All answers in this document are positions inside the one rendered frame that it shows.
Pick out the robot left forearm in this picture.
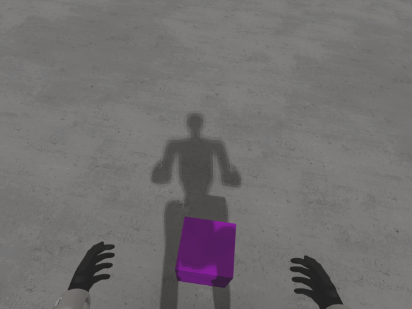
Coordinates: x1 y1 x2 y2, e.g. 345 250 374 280
53 288 91 309

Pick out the robot left hand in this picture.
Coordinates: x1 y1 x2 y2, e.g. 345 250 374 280
68 241 115 292

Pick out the robot right hand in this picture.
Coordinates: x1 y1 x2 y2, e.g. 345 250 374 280
290 256 343 309

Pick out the carton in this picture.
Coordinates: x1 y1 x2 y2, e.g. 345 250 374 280
175 217 236 288

